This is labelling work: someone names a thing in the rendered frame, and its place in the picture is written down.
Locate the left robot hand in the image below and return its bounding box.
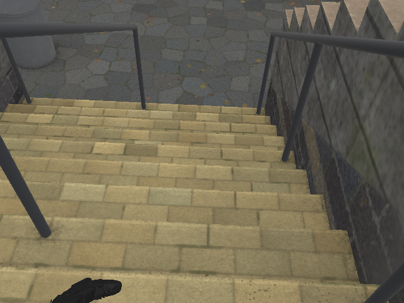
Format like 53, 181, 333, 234
50, 278, 122, 303

